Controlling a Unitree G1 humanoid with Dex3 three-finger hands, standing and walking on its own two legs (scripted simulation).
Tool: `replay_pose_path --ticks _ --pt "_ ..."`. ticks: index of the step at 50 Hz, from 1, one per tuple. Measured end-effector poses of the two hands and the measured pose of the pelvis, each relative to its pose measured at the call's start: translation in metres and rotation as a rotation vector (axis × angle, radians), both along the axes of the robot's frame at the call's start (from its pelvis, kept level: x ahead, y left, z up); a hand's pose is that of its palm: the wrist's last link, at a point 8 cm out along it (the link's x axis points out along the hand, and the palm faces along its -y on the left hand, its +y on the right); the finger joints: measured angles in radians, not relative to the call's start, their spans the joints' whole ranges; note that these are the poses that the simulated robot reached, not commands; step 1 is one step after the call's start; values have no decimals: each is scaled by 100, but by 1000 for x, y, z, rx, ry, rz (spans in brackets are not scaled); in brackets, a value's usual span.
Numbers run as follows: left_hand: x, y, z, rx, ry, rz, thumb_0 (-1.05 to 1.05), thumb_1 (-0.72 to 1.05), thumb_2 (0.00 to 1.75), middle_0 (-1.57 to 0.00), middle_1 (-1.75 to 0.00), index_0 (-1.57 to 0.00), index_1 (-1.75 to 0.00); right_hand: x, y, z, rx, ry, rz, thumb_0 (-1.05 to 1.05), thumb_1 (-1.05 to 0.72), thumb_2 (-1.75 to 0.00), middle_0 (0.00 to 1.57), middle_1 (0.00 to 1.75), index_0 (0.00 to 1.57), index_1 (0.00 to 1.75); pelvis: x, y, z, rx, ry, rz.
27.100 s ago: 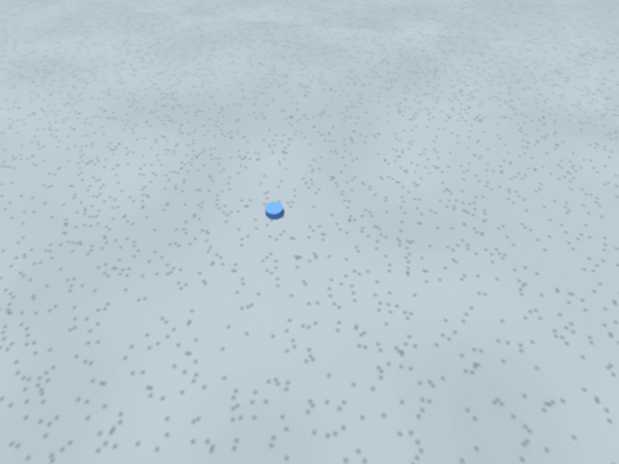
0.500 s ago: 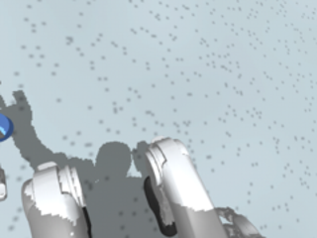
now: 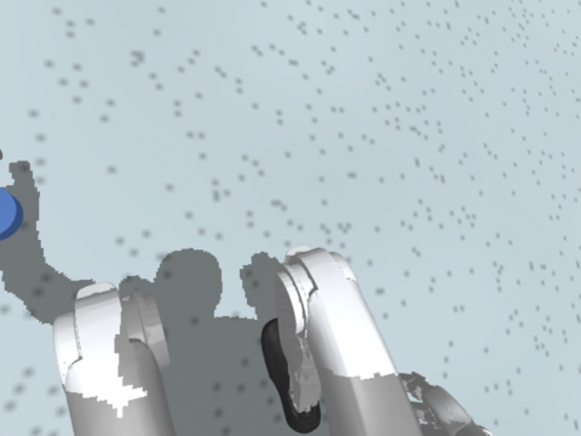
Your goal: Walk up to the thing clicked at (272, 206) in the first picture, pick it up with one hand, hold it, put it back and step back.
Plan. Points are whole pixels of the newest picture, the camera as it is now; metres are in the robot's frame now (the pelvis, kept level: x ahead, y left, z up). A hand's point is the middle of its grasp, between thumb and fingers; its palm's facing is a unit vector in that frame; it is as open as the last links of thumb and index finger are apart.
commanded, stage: rest palm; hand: left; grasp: from above
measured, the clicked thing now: out of the picture +0.44 +0.35 -0.30
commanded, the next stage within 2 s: close in 1.44 s
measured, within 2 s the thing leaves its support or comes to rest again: neither
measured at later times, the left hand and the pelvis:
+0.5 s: hand (0, 212) +0.44 +0.32 -0.26, palm faces -0.45 -0.15 -0.88, open 14.0 cm; pelvis +0.00 +0.00 -0.02, yaw -2 degrees
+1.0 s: hand out of the picture +0.42 +0.33 -0.28, palm faces -0.46 -0.18 -0.87, open 14.0 cm; pelvis +0.00 +0.01 -0.02, yaw -4 degrees
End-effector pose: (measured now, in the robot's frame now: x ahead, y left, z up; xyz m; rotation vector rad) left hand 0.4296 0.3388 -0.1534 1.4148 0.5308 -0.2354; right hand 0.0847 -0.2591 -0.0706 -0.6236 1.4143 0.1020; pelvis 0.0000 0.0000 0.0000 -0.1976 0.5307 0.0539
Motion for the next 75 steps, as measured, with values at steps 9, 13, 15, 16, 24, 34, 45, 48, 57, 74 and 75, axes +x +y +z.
replay_pose_path --ticks 9,13,15,16,24,34,45,48,57,74,75 --pt "-6 -6 -15 34 -9 16 0 -51 98 -8 -103 -9 -103 -4 -2 -1 -6 -25 44 0 -90 -90 20 30 20 30 -7 -1 -9 2 -30 -10" --pt "-4 -7 -26 51 2 32 0 -50 97 -8 -104 -9 -103 -16 -1 -4 3 -4 53 0 -90 -90 20 30 20 30 -9 0 -14 2 -38 -17" --pt "-2 -8 -31 53 4 37 0 -49 96 -8 -104 -9 -103 -23 1 -5 9 14 56 0 -90 -90 20 30 20 30 -8 0 -15 1 -40 -20" --pt "0 -9 -34 52 4 39 0 -49 96 -8 -104 -9 -103 -26 1 -6 13 25 56 0 -90 -90 20 30 20 30 -8 0 -16 0 -41 -22" --pt "11 -15 -51 37 -1 50 0 -48 94 -8 -104 -9 -103 -41 10 -3 40 91 63 0 -90 -90 20 30 20 30 -1 1 -17 -14 -41 -33" --pt "4 -13 -59 22 1 71 0 -50 95 -8 -102 -9 -101 -21 13 0 61 71 132 0 -90 -90 20 30 20 30 1 3 -15 -31 -50 -41" --pt "-7 1 -64 20 18 76 0 -51 96 -8 -102 -8 -102 -2 9 4 34 36 204 0 -91 -90 20 30 20 30 -2 5 -17 -40 -75 -43" --pt "-7 -1 -68 9 16 60 0 -50 95 -8 -103 -9 -103 -4 10 6 24 44 206 0 -91 -90 20 30 20 30 -3 6 -18 -46 -80 -43" --pt "-1 -12 -73 8 -28 9 0 -49 94 -8 -104 -9 -103 -9 16 11 31 64 214 0 -91 -90 20 30 20 30 -2 10 -18 -63 -90 -45" --pt "5 -10 -74 23 -14 85 0 -47 91 -8 -109 -10 -104 -19 19 11 73 52 209 0 -91 -91 20 30 20 30 -5 10 -19 -63 -97 -55" --pt "5 -10 -74 23 -10 87 0 -46 91 -8 -109 -10 -104 -20 19 11 72 53 208 0 -91 -91 20 30 20 30 -5 10 -18 -63 -95 -55"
